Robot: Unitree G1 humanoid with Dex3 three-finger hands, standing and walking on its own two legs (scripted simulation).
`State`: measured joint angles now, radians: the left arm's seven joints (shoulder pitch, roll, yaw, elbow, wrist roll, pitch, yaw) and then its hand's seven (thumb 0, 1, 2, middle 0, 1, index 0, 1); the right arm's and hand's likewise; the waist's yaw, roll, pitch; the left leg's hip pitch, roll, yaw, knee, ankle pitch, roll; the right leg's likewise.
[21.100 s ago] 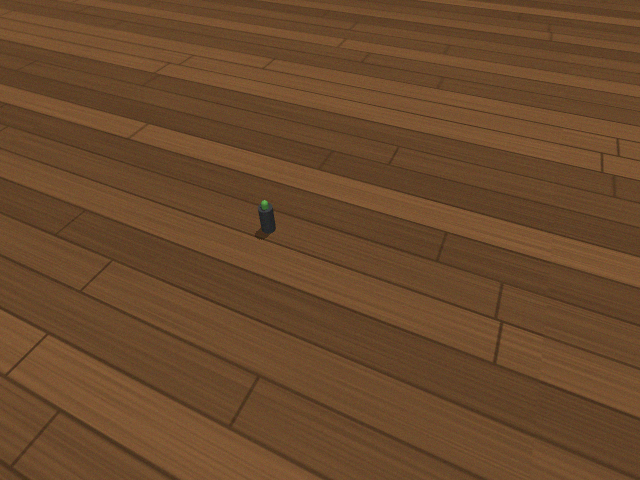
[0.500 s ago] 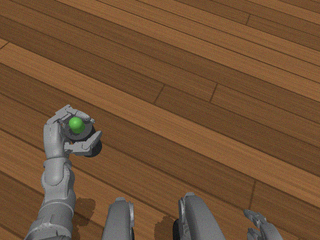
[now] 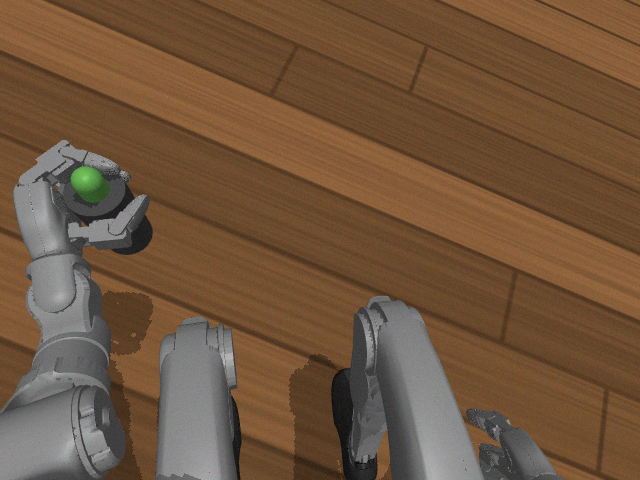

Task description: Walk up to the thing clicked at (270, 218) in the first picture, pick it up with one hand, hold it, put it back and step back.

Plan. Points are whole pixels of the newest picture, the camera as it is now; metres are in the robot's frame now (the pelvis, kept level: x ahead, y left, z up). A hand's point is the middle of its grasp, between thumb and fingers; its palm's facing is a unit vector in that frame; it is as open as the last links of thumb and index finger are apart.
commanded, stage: crouch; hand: left
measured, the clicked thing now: (109, 208) +0.46 +0.23 -0.08
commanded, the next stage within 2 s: lower in 0.80 s
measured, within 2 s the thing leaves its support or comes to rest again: neither
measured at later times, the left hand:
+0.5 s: hand (126, 215) +0.48 +0.23 -0.16, palm faces +0.21 -0.98 +0.00, open 7.2 cm
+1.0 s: hand (135, 221) +0.49 +0.23 -0.20, palm faces +0.20 -0.98 -0.01, open 7.2 cm
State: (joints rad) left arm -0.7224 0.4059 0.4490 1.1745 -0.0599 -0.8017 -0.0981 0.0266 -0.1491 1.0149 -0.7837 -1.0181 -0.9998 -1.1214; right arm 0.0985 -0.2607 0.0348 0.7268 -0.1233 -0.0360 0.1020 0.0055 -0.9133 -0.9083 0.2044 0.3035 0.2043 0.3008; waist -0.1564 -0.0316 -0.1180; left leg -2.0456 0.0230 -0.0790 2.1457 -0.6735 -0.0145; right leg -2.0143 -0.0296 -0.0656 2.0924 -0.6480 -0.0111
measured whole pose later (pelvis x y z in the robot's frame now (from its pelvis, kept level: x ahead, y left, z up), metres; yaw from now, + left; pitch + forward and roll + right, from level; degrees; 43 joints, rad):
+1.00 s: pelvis -0.01 +0.01 -0.11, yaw -6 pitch +24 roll -11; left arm -0.78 0.65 0.54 1.27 -0.04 -0.83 -0.09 0.03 -0.15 1.02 -0.79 -1.01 -1.01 -1.11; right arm 0.03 -0.33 0.24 0.67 -0.23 0.02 0.14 0.00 -0.90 -0.90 0.21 0.30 0.21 0.30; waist -0.26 -0.11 0.11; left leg -2.28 0.01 -0.20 2.52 -0.68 0.00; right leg -2.19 -0.01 -0.15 2.37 -0.61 0.02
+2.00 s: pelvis -0.02 +0.03 -0.12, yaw -12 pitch +16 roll -18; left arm -0.80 0.90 0.51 1.50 -0.05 -1.02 0.00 0.03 -0.15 1.02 -0.80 -1.00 -1.01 -1.11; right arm -0.13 -0.36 0.51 0.58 -0.35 0.04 0.13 0.00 -0.90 -0.90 0.21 0.30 0.21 0.30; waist -0.30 -0.27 0.30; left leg -2.23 0.01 -0.34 2.63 -0.71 0.01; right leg -2.09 0.04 -0.26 2.36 -0.59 0.06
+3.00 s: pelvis -0.02 +0.03 -0.12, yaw -13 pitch +14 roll -19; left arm -0.80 0.94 0.50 1.54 -0.07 -1.06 0.00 0.00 -0.42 0.26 -0.48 -0.37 -0.48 -0.37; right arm -0.16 -0.37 0.55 0.54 -0.36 0.04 0.13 0.00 -0.91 -0.90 0.21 0.30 0.21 0.30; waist -0.30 -0.29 0.32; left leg -2.21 0.02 -0.37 2.63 -0.72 0.01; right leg -2.06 0.06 -0.28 2.34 -0.58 0.07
